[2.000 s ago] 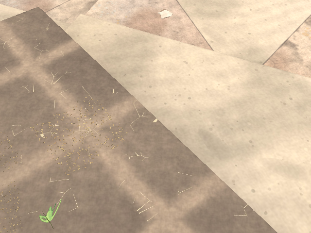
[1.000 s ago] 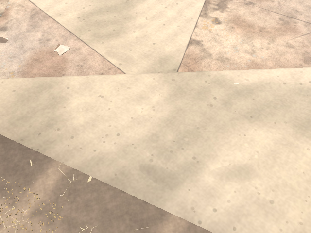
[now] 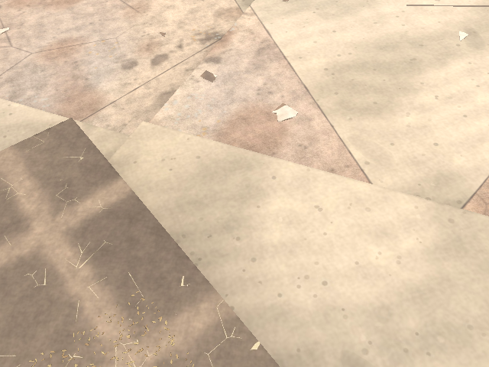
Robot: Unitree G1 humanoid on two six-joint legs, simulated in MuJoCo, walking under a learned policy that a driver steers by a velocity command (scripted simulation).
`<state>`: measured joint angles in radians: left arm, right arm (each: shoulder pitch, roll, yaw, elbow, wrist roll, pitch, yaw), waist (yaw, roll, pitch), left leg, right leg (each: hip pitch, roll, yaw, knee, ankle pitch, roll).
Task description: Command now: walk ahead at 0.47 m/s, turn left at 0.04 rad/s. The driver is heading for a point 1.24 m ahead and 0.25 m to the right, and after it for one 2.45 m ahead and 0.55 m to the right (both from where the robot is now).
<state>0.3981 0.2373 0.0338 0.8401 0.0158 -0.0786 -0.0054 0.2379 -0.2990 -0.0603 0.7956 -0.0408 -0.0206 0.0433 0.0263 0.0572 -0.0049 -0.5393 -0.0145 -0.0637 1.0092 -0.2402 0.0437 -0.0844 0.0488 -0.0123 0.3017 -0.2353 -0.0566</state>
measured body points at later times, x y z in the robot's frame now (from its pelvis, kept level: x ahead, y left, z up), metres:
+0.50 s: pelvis +0.26 +0.04 +0.00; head +0.28 +0.04 +0.45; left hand +0.41 +0.29 -0.13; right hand +0.24 -0.24 -0.12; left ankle +0.26 +0.11 -0.75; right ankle +0.28 -0.11 -0.68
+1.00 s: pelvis +0.55 -0.13 -0.16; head +0.59 -0.16 +0.29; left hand +0.82 -0.03 -0.28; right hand +0.30 -0.24 -0.28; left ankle +0.37 +0.12 -0.63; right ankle +0.57 -0.24 -0.89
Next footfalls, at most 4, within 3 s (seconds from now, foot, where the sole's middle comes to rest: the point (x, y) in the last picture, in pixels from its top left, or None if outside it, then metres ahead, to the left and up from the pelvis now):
0.24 left None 0.30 0.11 -0.78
0.94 right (366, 357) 0.60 -0.26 -0.92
1.34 left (322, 245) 1.00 -0.16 -0.92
1.80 right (380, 197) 1.22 -0.41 -0.92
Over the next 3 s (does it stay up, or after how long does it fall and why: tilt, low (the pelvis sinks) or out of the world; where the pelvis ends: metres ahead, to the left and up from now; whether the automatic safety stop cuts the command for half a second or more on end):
stays up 1.46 -0.48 -0.19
